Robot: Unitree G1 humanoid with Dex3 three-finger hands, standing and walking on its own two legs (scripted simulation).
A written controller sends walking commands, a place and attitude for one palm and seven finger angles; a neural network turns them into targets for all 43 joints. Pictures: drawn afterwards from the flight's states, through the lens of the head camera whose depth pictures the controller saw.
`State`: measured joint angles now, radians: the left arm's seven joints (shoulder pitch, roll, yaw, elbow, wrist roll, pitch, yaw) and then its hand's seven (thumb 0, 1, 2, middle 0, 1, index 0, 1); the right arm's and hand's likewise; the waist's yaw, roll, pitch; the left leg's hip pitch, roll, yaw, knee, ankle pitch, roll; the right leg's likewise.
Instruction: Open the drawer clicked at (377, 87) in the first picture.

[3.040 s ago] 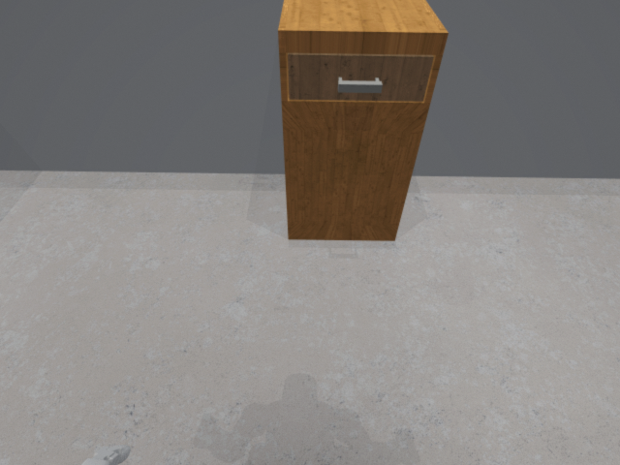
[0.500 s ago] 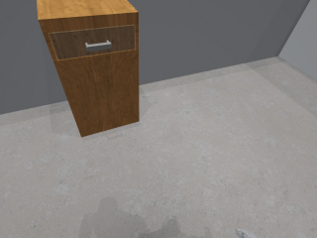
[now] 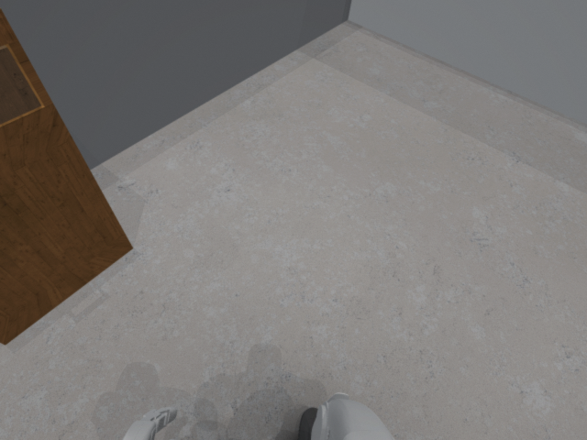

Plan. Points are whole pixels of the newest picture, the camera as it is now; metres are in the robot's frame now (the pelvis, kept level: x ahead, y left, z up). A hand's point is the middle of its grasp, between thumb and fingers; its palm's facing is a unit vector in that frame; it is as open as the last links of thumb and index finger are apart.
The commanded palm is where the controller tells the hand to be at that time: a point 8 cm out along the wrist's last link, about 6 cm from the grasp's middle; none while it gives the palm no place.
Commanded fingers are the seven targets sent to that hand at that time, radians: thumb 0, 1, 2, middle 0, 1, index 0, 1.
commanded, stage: walk to a spot facing it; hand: left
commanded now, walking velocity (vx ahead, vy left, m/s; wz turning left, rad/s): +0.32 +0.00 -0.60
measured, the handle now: out of the picture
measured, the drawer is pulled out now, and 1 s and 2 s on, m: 0.00 0.00 0.00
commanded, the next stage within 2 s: turn to face it in 0.94 s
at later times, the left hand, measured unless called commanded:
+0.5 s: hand (151, 352) +0.27 +0.23 -0.16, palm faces -0.13 -0.96 -0.23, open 7.4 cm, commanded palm none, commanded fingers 0.00 0.90 0.90 -0.20 -0.30 -0.20 -0.30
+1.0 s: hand (226, 234) +0.50 +0.13 -0.15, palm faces -0.56 -0.79 -0.25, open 7.4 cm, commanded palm none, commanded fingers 0.00 0.90 0.90 -0.20 -0.30 -0.20 -0.30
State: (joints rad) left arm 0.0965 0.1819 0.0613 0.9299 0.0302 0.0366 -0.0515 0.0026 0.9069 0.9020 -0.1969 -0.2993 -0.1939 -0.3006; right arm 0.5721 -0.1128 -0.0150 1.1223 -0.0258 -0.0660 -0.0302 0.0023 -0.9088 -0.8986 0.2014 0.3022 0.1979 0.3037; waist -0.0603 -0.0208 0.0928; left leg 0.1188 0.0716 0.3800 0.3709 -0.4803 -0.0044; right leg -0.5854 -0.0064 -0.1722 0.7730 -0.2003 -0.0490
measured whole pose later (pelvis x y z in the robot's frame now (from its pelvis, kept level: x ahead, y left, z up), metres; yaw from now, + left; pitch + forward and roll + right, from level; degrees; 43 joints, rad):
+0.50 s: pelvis +0.22 +0.03 +0.00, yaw -15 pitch +1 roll -1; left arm 0.34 0.21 0.07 0.97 0.02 -0.03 0.00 0.00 0.91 0.90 -0.20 -0.30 -0.20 -0.30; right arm 0.07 -0.19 -0.04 0.89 -0.02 -0.04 0.01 0.00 -0.92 -0.90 0.20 0.30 0.20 0.30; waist 0.08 0.01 0.03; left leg -0.47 0.10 0.07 0.65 -0.23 -0.07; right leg -0.16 0.06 0.06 0.52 -0.38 -0.03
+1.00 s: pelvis +0.29 +0.03 +0.00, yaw -37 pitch +0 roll +1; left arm 0.17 0.21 0.09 0.87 0.02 0.06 -0.02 0.00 0.91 0.90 -0.20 -0.30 -0.20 -0.30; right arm 0.28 -0.23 -0.08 0.97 -0.03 0.01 0.00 0.00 -0.91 -0.90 0.20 0.30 0.20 0.30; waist -0.03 0.02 0.07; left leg -0.21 0.22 0.42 0.61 -0.35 -0.03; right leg -0.37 -0.08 -0.11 0.69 -0.31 0.03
